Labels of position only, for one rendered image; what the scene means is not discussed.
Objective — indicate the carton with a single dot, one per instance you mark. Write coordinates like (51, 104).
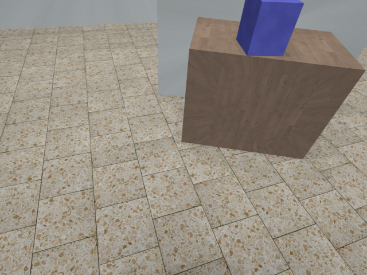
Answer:
(266, 26)

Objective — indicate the pedestal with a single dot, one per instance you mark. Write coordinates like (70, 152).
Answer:
(277, 105)

